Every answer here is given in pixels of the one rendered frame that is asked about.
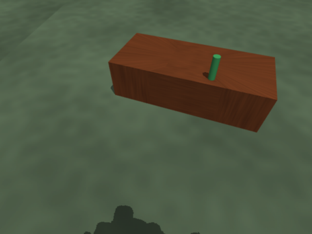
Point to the can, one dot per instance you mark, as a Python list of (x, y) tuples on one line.
[(214, 67)]

